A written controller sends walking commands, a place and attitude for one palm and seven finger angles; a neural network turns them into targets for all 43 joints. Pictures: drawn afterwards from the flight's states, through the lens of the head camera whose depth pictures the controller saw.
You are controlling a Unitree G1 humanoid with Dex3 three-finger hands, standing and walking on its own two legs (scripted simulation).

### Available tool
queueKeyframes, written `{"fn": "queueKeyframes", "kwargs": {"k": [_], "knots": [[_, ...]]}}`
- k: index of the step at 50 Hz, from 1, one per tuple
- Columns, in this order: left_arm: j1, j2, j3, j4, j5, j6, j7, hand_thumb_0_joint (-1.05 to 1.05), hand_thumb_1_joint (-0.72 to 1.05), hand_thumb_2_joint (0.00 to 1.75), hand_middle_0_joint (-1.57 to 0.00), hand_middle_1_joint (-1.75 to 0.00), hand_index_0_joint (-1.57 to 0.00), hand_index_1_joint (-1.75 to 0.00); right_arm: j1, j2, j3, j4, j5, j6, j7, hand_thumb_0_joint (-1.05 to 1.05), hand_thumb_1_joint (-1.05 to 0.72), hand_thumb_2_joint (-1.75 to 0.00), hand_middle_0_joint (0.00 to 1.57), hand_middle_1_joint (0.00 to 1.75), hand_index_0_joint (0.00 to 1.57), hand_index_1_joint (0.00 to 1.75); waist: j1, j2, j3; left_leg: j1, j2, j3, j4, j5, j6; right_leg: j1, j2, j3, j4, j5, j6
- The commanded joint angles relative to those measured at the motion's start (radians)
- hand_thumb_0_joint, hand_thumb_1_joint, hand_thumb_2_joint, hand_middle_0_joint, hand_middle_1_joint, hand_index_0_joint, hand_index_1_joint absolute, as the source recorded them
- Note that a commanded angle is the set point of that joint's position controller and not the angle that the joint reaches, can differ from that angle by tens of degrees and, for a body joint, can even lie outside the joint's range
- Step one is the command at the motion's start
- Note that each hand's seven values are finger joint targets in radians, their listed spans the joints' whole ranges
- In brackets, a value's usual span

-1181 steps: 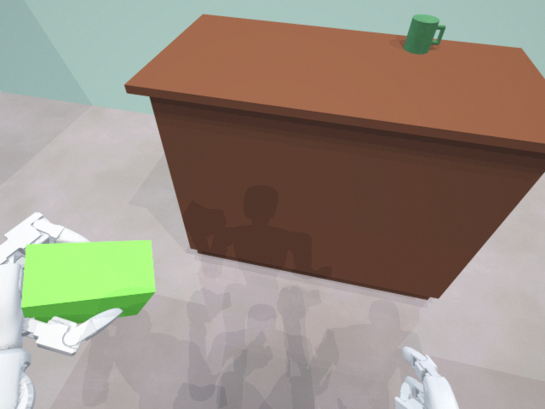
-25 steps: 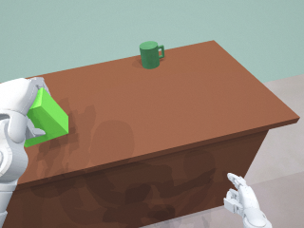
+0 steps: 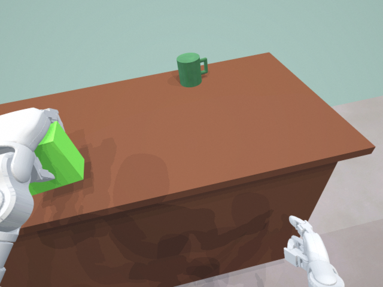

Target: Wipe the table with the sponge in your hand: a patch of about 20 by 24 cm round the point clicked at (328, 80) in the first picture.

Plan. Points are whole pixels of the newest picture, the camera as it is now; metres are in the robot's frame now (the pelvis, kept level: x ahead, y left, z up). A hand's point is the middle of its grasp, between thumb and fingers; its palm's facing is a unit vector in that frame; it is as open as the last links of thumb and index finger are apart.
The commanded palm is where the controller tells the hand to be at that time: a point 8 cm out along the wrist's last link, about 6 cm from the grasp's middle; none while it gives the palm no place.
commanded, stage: lower the sponge onto the table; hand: left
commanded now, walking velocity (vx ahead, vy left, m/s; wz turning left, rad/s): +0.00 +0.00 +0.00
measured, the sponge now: (47, 165) +0.26 +0.34 +0.16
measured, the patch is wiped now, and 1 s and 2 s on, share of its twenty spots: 0.00 0.00 0.20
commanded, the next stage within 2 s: wipe forward along the first lane in 1.64 s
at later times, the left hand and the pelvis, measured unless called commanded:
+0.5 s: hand (55, 156) +0.27 +0.31 +0.18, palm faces +0.03 +0.00 -1.00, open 10.1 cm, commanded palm +0.23 +0.31 +0.26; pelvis +0.00 +0.01 +0.00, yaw +0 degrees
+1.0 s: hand (60, 155) +0.28 +0.32 +0.17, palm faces +0.07 -0.01 -1.00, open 10.1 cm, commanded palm +0.23 +0.32 +0.24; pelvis +0.01 +0.01 +0.00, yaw -1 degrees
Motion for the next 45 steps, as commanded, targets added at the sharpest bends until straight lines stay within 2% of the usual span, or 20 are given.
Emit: {"fn": "queueKeyframes", "kwargs": {"k": [1, 3, 4, 5, 8, 9, 11, 15, 17, 20, 23, 24, 27, 29, 36, 39, 40, 42, 44, 45], "knots": [[-0.407, 0.343, 0.174, -0.234, 0.042, -0.127, 0.035, 0.00, 0.10, 1.30, -1.20, -1.60, -1.20, -1.60, -0.192, -0.058, -0.021, -0.194, -0.017, -0.093, -0.030, 0.00, -0.90, -0.90, 0.20, 0.30, 0.20, 0.30, -0.007, -0.052, -0.254, 0.120, -0.012, -0.045, -0.027, 0.124, 0.027, 0.042, -0.058, 0.114, -0.103, 0.058, -0.007], [-0.393, 0.345, 0.203, -0.254, 0.026, -0.173, 0.059, 0.00, 0.10, 1.30, -1.20, -1.60, -1.20, -1.60, -0.184, -0.055, -0.026, -0.184, -0.020, -0.096, -0.032, 0.00, -0.90, -0.90, 0.20, 0.30, 0.20, 0.30, 0.002, -0.015, -0.228, 0.131, -0.011, -0.049, -0.036, 0.128, 0.023, 0.035, -0.055, 0.117, -0.118, 0.054, -0.014], [-0.419, 0.371, 0.240, -0.277, 0.023, -0.180, 0.080, 0.00, 0.10, 1.30, -1.20, -1.60, -1.20, -1.60, -0.213, -0.052, -0.027, -0.190, -0.015, -0.111, -0.034, 0.00, -0.90, -0.90, 0.20, 0.30, 0.20, 0.30, 0.008, 0.012, -0.232, 0.139, -0.007, -0.066, -0.041, 0.113, 0.018, 0.034, -0.043, 0.175, -0.124, 0.033, -0.032], [-0.412, 0.381, 0.265, -0.235, 0.015, -0.182, 0.109, 0.00, 0.10, 1.30, -1.20, -1.60, -1.20, -1.60, -0.176, -0.063, -0.035, -0.167, -0.030, -0.105, -0.035, 0.00, -0.90, -0.90, 0.20, 0.30, 0.20, 0.30, 0.017, 0.018, -0.247, 0.120, -0.004, -0.058, -0.041, 0.121, 0.013, 0.064, -0.058, 0.142, -0.118, 0.037, -0.031], [-0.360, 0.300, 0.234, -0.159, -0.005, -0.148, 0.153, 0.00, 0.10, 1.30, -1.20, -1.60, -1.20, -1.60, -0.193, -0.063, -0.038, -0.149, -0.021, -0.093, -0.017, 0.00, -0.90, -0.90, 0.20, 0.30, 0.20, 0.30, 0.025, -0.012, -0.184, 0.084, 0.002, -0.052, -0.066, 0.104, -0.002, 0.051, -0.054, 0.119, -0.125, 0.036, -0.021], [-0.345, 0.316, 0.257, -0.150, -0.002, -0.123, 0.161, 0.00, 0.10, 1.30, -1.20, -1.60, -1.20, -1.60, -0.238, -0.062, -0.035, -0.157, -0.011, -0.101, -0.012, 0.00, -0.90, -0.90, 0.20, 0.30, 0.20, 0.30, 0.037, -0.004, -0.184, 0.076, 0.001, -0.063, -0.068, 0.092, -0.004, 0.053, -0.043, 0.165, -0.123, 0.021, -0.037], [-0.336, 0.240, 0.177, -0.093, 0.004, -0.074, 0.161, 0.00, 0.10, 1.30, -1.20, -1.60, -1.20, -1.60, -0.212, -0.072, -0.039, -0.140, -0.015, -0.086, -0.003, 0.00, -0.90, -0.90, 0.20, 0.30, 0.20, 0.30, 0.020, -0.038, -0.182, 0.050, 0.005, -0.045, -0.075, 0.089, -0.008, 0.057, -0.055, 0.119, -0.116, 0.036, -0.019], [-0.277, 0.221, 0.129, -0.116, 0.028, -0.020, 0.108, 0.00, 0.10, 1.30, -1.20, -1.60, -1.20, -1.60, -0.225, -0.079, -0.035, -0.171, -0.014, -0.071, 0.001, 0.00, -0.90, -0.90, 0.20, 0.30, 0.20, 0.30, 0.014, -0.070, -0.227, 0.039, 0.001, -0.040, -0.066, 0.099, 0.006, 0.084, -0.056, 0.107, -0.093, 0.069, -0.015], [-0.270, 0.219, 0.107, -0.136, 0.041, -0.022, 0.076, 0.00, 0.10, 1.30, -1.20, -1.60, -1.20, -1.60, -0.214, -0.077, -0.034, -0.173, -0.014, -0.066, 0.004, 0.00, -0.90, -0.90, 0.20, 0.30, 0.20, 0.30, 0.003, -0.092, -0.222, 0.047, 0.000, -0.040, -0.064, 0.102, 0.013, 0.068, -0.051, 0.090, -0.091, 0.082, -0.006], [-0.329, 0.273, 0.145, -0.250, 0.051, -0.080, 0.069, 0.00, 0.10, 1.30, -1.20, -1.60, -1.20, -1.60, -0.207, -0.063, -0.028, -0.189, -0.021, -0.081, -0.004, 0.00, -0.90, -0.90, 0.20, 0.30, 0.20, 0.30, 0.005, -0.041, -0.274, 0.088, -0.006, -0.049, -0.048, 0.125, 0.022, 0.078, -0.050, 0.103, -0.085, 0.085, -0.017], [-0.307, 0.291, 0.192, -0.251, 0.041, -0.133, 0.100, 0.00, 0.10, 1.30, -1.20, -1.60, -1.20, -1.60, -0.189, -0.057, -0.028, -0.174, -0.024, -0.085, -0.008, 0.00, -0.90, -0.90, 0.20, 0.30, 0.20, 0.30, 0.008, -0.054, -0.219, 0.101, 0.001, -0.053, -0.060, 0.120, 0.017, 0.044, -0.041, 0.094, -0.104, 0.062, -0.016], [-0.323, 0.314, 0.223, -0.300, 0.038, -0.143, 0.118, 0.00, 0.10, 1.30, -1.20, -1.60, -1.20, -1.60, -0.228, -0.052, -0.025, -0.189, -0.019, -0.097, -0.010, 0.00, -0.90, -0.90, 0.20, 0.30, 0.20, 0.30, 0.019, -0.007, -0.236, 0.115, 0.001, -0.069, -0.062, 0.112, 0.015, 0.051, -0.032, 0.145, -0.106, 0.049, -0.033], [-0.276, 0.268, 0.221, -0.183, 0.023, -0.128, 0.171, 0.00, 0.10, 1.30, -1.20, -1.60, -1.20, -1.60, -0.183, -0.064, -0.037, -0.151, -0.030, -0.082, -0.009, 0.00, -0.90, -0.90, 0.20, 0.30, 0.20, 0.30, 0.024, -0.044, -0.190, 0.088, 0.005, -0.055, -0.073, 0.123, 0.003, 0.056, -0.040, 0.102, -0.118, 0.057, -0.026], [-0.306, 0.272, 0.221, -0.153, 0.025, -0.097, 0.183, 0.00, 0.10, 1.30, -1.20, -1.60, -1.20, -1.60, -0.236, -0.064, -0.032, -0.150, -0.014, -0.085, -0.007, 0.00, -0.90, -0.90, 0.20, 0.30, 0.20, 0.30, 0.022, -0.049, -0.167, 0.079, 0.003, -0.058, -0.074, 0.092, 0.000, 0.038, -0.031, 0.151, -0.130, 0.022, -0.035], [-0.287, 0.166, 0.070, -0.165, 0.053, -0.049, 0.119, 0.00, 0.10, 1.30, -1.20, -1.60, -1.20, -1.60, -0.209, -0.064, -0.031, -0.159, -0.013, -0.073, 0.000, 0.00, -0.90, -0.90, 0.20, 0.30, 0.20, 0.30, -0.011, -0.040, -0.213, 0.086, -0.002, -0.047, -0.073, 0.127, 0.009, 0.060, -0.038, 0.084, -0.105, 0.088, -0.015], [-0.260, 0.209, 0.109, -0.261, 0.057, -0.088, 0.096, 0.00, 0.10, 1.30, -1.20, -1.60, -1.20, -1.60, -0.236, -0.052, -0.025, -0.193, -0.011, -0.086, -0.002, 0.00, -0.90, -0.90, 0.20, 0.30, 0.20, 0.30, 0.001, -0.034, -0.245, 0.117, 0.001, -0.063, -0.065, 0.138, 0.020, 0.070, -0.026, 0.119, -0.099, 0.098, -0.028], [-0.270, 0.213, 0.111, -0.244, 0.058, -0.100, 0.102, 0.00, 0.10, 1.30, -1.20, -1.60, -1.20, -1.60, -0.190, -0.061, -0.028, -0.178, -0.027, -0.081, -0.006, 0.00, -0.90, -0.90, 0.20, 0.30, 0.20, 0.30, -0.001, -0.037, -0.246, 0.108, 0.000, -0.054, -0.065, 0.144, 0.021, 0.074, -0.037, 0.087, -0.101, 0.099, -0.023], [-0.256, 0.243, 0.157, -0.184, 0.062, -0.121, 0.119, 0.00, 0.10, 1.30, -1.20, -1.60, -1.20, -1.60, -0.171, -0.068, -0.032, -0.158, -0.029, -0.076, -0.008, 0.00, -0.90, -0.90, 0.20, 0.30, 0.20, 0.30, -0.002, -0.081, -0.191, 0.101, 0.002, -0.055, -0.070, 0.143, 0.019, 0.051, -0.030, 0.083, -0.117, 0.091, -0.020], [-0.287, 0.292, 0.216, -0.265, 0.057, -0.138, 0.149, 0.00, 0.10, 1.30, -1.20, -1.60, -1.20, -1.60, -0.221, -0.057, -0.026, -0.179, -0.021, -0.086, -0.006, 0.00, -0.90, -0.90, 0.20, 0.30, 0.20, 0.30, 0.019, -0.014, -0.233, 0.120, 0.000, -0.070, -0.073, 0.153, 0.013, 0.076, -0.021, 0.133, -0.111, 0.089, -0.038], [-0.295, 0.265, 0.200, -0.242, 0.056, -0.139, 0.168, 0.00, 0.10, 1.30, -1.20, -1.60, -1.20, -1.60, -0.186, -0.062, -0.033, -0.165, -0.036, -0.081, -0.008, 0.00, -0.90, -0.90, 0.20, 0.30, 0.20, 0.30, 0.019, -0.008, -0.253, 0.116, -0.002, -0.054, -0.067, 0.182, 0.013, 0.099, -0.034, 0.102, -0.105, 0.117, -0.035]]}}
